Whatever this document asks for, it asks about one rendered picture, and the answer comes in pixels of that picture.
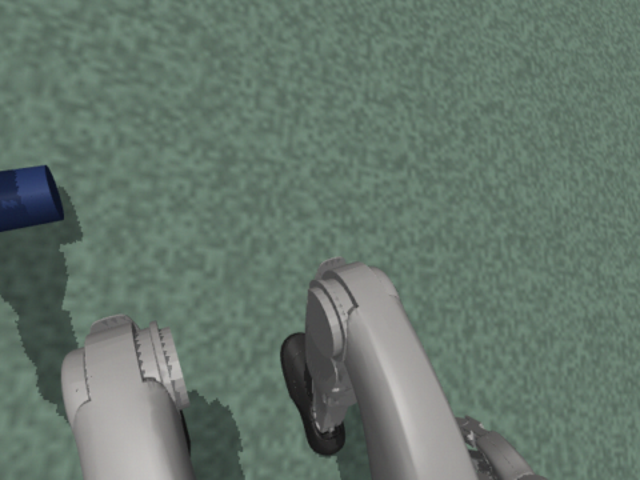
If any right robot foot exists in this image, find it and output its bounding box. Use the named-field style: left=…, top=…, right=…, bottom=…
left=280, top=332, right=345, bottom=456

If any right robot hand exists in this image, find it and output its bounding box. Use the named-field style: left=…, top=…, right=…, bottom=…
left=455, top=415, right=536, bottom=480

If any bottle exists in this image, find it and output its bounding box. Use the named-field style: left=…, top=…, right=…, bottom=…
left=0, top=165, right=64, bottom=232

